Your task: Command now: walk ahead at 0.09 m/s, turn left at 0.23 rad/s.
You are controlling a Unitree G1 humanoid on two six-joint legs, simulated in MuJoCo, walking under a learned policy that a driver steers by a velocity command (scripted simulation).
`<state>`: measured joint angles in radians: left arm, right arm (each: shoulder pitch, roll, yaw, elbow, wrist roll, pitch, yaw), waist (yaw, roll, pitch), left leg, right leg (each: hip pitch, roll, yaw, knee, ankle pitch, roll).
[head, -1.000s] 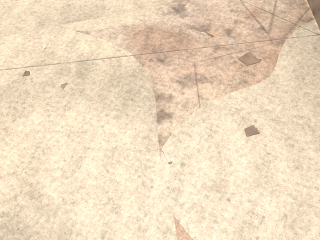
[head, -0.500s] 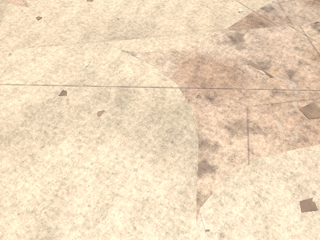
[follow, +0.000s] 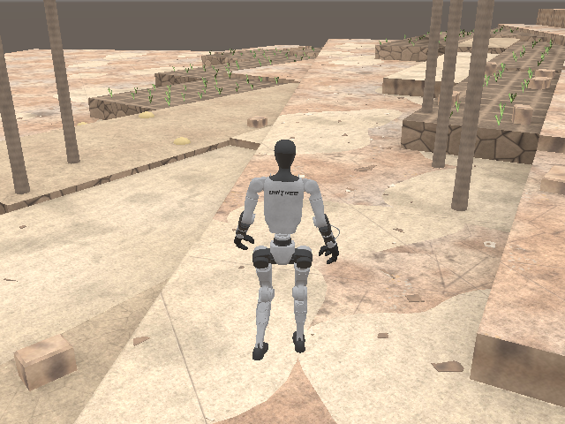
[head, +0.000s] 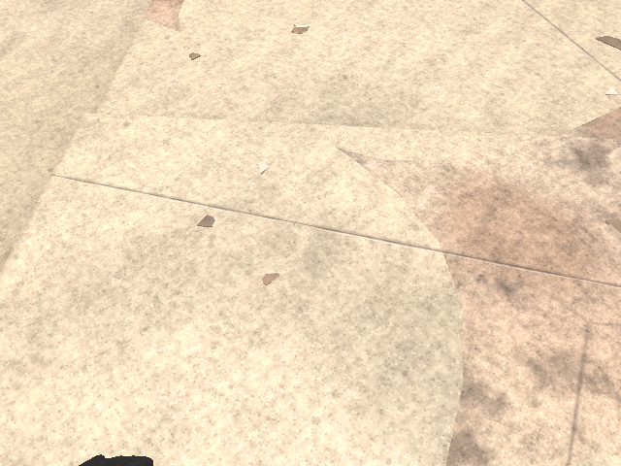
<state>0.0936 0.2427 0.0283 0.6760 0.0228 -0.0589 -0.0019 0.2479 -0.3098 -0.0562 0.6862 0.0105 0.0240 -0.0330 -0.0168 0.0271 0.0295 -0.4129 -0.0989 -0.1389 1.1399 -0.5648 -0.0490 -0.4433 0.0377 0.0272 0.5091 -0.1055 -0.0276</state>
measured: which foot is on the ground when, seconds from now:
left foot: up 0.00-0.18, down 0.20-1.00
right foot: down 0.00-1.00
